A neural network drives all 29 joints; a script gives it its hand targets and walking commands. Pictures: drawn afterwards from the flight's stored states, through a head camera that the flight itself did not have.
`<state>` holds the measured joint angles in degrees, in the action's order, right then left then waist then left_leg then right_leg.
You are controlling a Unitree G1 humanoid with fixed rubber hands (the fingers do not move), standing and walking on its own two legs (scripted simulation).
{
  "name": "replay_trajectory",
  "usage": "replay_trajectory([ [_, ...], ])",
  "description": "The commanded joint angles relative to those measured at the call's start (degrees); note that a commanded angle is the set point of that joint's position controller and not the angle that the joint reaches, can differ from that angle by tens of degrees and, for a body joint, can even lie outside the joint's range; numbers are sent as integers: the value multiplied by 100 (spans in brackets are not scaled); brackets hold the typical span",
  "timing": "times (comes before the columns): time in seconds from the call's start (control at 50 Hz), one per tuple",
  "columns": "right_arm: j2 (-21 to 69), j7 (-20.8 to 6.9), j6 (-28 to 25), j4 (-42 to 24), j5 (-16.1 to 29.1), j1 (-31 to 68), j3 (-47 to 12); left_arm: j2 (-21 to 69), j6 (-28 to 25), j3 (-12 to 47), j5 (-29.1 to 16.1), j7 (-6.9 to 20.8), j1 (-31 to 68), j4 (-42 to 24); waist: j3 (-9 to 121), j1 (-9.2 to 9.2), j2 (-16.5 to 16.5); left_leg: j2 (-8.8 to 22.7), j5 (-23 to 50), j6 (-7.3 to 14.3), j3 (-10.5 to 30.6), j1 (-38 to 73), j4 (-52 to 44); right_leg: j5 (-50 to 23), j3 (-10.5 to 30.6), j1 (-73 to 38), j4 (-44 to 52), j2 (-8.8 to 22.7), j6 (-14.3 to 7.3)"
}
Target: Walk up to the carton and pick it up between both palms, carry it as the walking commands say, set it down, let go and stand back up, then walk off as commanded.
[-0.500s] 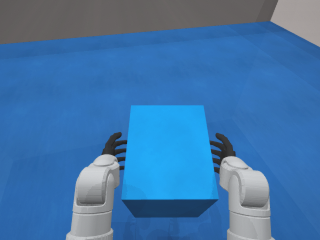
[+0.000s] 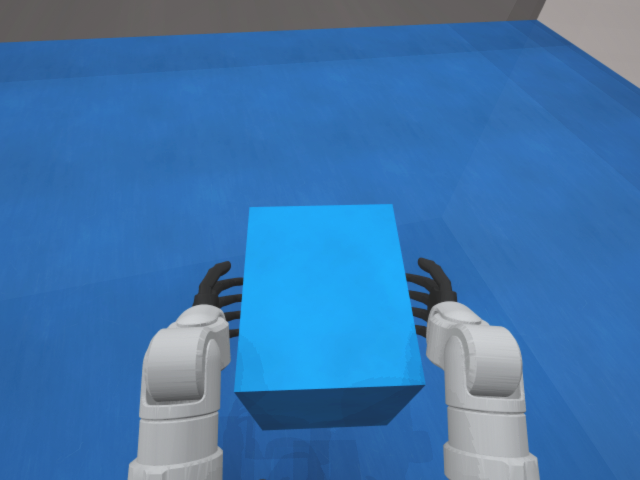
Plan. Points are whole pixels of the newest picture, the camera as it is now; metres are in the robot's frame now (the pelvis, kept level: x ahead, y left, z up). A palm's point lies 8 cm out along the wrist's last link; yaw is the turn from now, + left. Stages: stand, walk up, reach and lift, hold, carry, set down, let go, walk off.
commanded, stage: carry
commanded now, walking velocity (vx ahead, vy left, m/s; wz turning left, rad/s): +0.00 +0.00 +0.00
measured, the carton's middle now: (323, 324) +0.32 +0.01 -0.01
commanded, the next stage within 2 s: none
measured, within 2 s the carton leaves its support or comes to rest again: neither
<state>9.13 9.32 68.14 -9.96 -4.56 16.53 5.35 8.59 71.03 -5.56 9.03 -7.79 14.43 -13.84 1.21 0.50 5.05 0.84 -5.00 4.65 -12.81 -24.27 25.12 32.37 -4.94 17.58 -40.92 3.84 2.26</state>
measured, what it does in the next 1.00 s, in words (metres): walks ahead, turning left: right foot, then left foot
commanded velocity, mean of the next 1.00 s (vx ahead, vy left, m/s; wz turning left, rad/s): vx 0.00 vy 0.18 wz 0.60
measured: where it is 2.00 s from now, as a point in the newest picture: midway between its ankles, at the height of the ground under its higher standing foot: outside the picture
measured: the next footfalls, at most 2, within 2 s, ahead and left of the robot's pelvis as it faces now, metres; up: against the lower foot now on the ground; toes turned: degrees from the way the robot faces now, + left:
right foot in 0.04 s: +0.02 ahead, -0.11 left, +0.00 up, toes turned -6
left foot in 0.74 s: +0.20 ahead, +0.14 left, +0.00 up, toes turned +18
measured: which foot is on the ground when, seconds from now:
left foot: down 0.00-0.56, up 0.58-0.72, down 0.74-0.98, up 1.00-1.00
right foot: up 0.00-0.02, down 0.04-0.78, up 0.80-0.96, down 0.98-1.00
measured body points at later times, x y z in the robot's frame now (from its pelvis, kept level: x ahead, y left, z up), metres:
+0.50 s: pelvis +0.09 +0.01 +0.00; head +0.08 +0.01 +0.45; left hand +0.38 +0.15 +0.07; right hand +0.39 -0.12 +0.08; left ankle +0.09 +0.08 -0.73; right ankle -0.02 -0.11 -0.73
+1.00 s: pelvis +0.09 +0.09 -0.02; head +0.13 +0.07 +0.42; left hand +0.33 +0.31 +0.03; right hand +0.42 +0.05 +0.03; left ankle +0.16 +0.13 -0.73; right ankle +0.16 -0.01 -0.74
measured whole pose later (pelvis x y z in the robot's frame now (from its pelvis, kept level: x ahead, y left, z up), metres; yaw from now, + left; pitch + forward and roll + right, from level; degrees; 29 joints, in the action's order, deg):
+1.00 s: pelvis +0.09 +0.09 -0.02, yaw +18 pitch +0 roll +2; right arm 9.2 12.5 70.9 -13.3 -4.5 17.1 4.8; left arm 8.5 69.5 -5.8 7.0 -7.0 13.8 -11.6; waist -3.4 0.0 -2.2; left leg -9.1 -14.0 5.9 -7.5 -26.7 38.5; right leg 21.6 -4.0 24.9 -44.3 4.8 -0.2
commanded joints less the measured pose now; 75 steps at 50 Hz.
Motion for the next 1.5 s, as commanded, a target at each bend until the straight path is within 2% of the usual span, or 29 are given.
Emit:
replay_trajectory([
  [0.0,5954,-1881,-137,-1317,2469,2868,-3863,5970,-367,4248,-2881,1593,3447,-1285,2883,73,-1018,1334,112,-115,1106,2121,-572,-1647,-88,-671,1620,180,-181],
  [0.08,6027,-1764,-48,-1626,2465,2818,-4009,5987,-372,4171,-2900,1601,3097,-1299,2621,33,83,746,651,-276,882,1933,-112,-3899,403,-763,1357,787,-311],
  [0.18,5629,-1729,181,-681,2133,1738,-3886,5569,-108,4018,-2687,1644,2063,-537,3124,37,-591,1109,3764,-29,1023,2355,530,-4133,210,-919,804,624,-84],
  [0.26,5489,-1748,134,-96,1783,1869,-3549,5622,-201,3588,-2385,1748,2002,342,2860,56,84,790,3128,-96,675,1782,909,-5713,74,-1240,884,655,-74],
  [0.4,5925,-1877,-20,-193,2199,2507,-3548,5961,-380,3871,-2584,1655,3176,-193,2510,27,-792,1107,3665,-76,957,2366,501,-2968,-68,-552,875,403,31],
  [0.44,5991,-1814,-6,-789,2402,2807,-3796,6169,-278,4142,-2878,1657,3322,-542,2401,85,-1119,904,3996,-32,921,1896,1157,-4372,-210,-791,664,609,108],
  [0.46,5923,-1814,53,-639,2296,2349,-3800,5952,-301,4046,-2788,1628,3116,-808,2527,109,-997,618,3072,-116,754,1313,1473,-5529,45,-1172,611,926,13],
  [0.5,5822,-1730,108,-809,2290,2610,-3954,5752,-268,3760,-2600,1685,2327,-271,2236,229,1015,66,-381,-363,263,-758,2181,-8428,499,-2751,507,1641,-269],
  [0.54,5839,-1760,257,-653,2457,2541,-4047,5502,-224,3539,-2472,1620,2509,-513,1750,207,1451,-143,-2950,-525,286,-2220,2899,-9651,1017,-3426,436,2200,-717],
  [0.58,5756,-1728,235,-552,2378,2266,-4014,5597,-167,3556,-2484,1647,2252,-383,1533,203,429,-54,-2495,-514,391,-2361,3286,-8467,709,-3252,693,2085,-605],
  [0.7,5790,-1820,159,-1012,2520,2833,-3901,5764,-217,3859,-2779,1661,3205,-896,2067,-206,177,-435,-910,-18,81,1237,622,-7031,-767,-599,-2370,1452,47],
  [0.72,5718,-1823,151,-1032,2465,2834,-3895,5703,-225,3730,-2640,1636,3098,-836,2079,-217,-716,346,1806,589,1334,2072,363,-3640,-544,451,-3533,767,296],
  [0.74,5741,-1820,144,-750,2450,2410,-3787,5876,-232,3798,-2714,1680,3050,-721,2223,-142,-2480,1346,5187,1395,2620,3174,589,965,-425,1929,-4796,-271,371],
  [0.76,5802,-1803,82,-887,2566,2318,-3920,5632,-312,3861,-2784,1686,3007,-1170,2439,-192,-1899,1684,5085,1567,3556,3252,345,1717,244,2397,-4690,-153,250],
  [0.82,5818,-1792,140,-457,2267,2125,-3768,5806,-251,3815,-2598,1752,2522,-329,1772,-79,-467,1080,1063,695,3047,1586,-372,639,445,1603,-3222,193,101],
  [0.86,6028,-1801,93,-352,2272,2231,-3706,5820,-329,3824,-2727,1753,2867,-604,2115,78,-1180,770,-370,107,2287,918,-643,122,174,514,-1656,101,-102],
  [0.92,6004,-1764,19,-1215,2418,3023,-3960,5995,-418,3659,-2799,1802,3060,-833,2112,311,-365,69,-898,-575,1498,-1221,-41,-1191,524,-2377,1428,136,-399],
  [0.94,5950,-1695,19,-1656,2481,3407,-4096,6267,-489,3543,-2953,1844,3119,-734,2741,367,1803,-147,-1742,-590,1143,-1298,2307,-1747,1740,-2581,1888,1772,-650],
  [0.96,6160,-1679,39,-1570,2466,3284,-3975,6179,-547,3646,-3057,1786,3450,-1149,2655,221,2397,-19,-2799,-759,1507,-1599,4637,-2658,3136,-1965,2179,3704,-1172],
  [1.02,5795,-1733,172,-1362,2609,3148,-4051,5920,-416,3491,-2724,1578,2823,-903,1868,157,378,662,-2012,-753,2165,-1892,5592,-4479,1911,-1250,1512,2833,-963],
  [1.12,5780,-1706,225,-354,2253,1969,-3703,5582,-270,3673,-2798,1539,3068,-1085,1925,91,458,146,-2334,-940,238,-1905,3466,-6983,-263,-2451,815,2117,-457],
  [1.22,5623,-1724,347,-704,2354,2479,-3819,5337,-128,3262,-2433,1543,2320,-471,1700,78,1887,-26,-1569,-821,-352,-207,1614,-5678,-1199,-1516,628,2101,1],
  [1.26,5304,-1703,362,-663,2209,2204,-3688,5397,-117,3365,-2461,1563,2276,-378,2247,-121,1125,-205,-1535,-539,-208,991,544,-4754,-1434,-1063,-855,1884,164],
  [1.28,5596,-1740,325,-599,2278,2481,-3648,5392,-158,3447,-2544,1583,2803,-496,2314,-304,0,201,-556,-177,624,1904,-208,-1592,-1119,168,-1602,1421,293],
  [1.3,5577,-1748,324,-588,2282,2302,-3617,5412,-132,3630,-2634,1577,3150,-966,2262,-173,-2666,1542,4012,514,2935,2479,12,1633,-1028,1742,-3146,412,740],
  [1.32,5657,-1786,341,-451,2234,2072,-3574,5390,-180,3769,-2685,1571,3191,-978,1811,-260,-2188,1694,4517,813,3391,2147,53,2291,-65,2286,-3690,319,708],
  [1.36,5697,-1791,350,-188,2121,2119,-3534,5495,-170,3894,-2785,1593,3235,-718,1769,-220,-1250,1305,3924,876,2596,2011,486,1246,103,2384,-3662,575,621],
  [1.42,5835,-1775,209,-369,2172,1786,-3241,5961,-239,4414,-3262,1491,3770,-1569,2955,-153,-2339,864,3058,737,2125,2742,725,-187,101,2147,-2733,298,460],
  [1.48,5937,-1751,13,-586,2238,1686,-3274,5778,-369,4498,-3216,1349,3940,-2180,3550,-147,-2306,941,4757,1050,2528,3528,910,-105,336,1810,-2029,107,345],
])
